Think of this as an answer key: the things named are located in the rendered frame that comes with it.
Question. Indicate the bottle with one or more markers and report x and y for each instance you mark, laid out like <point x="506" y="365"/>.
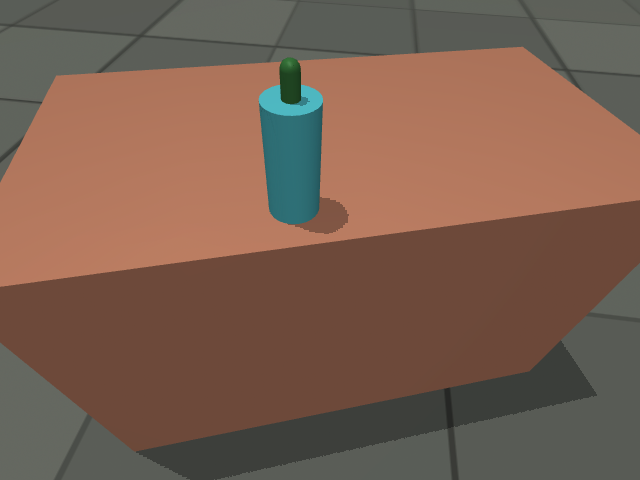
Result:
<point x="291" y="124"/>

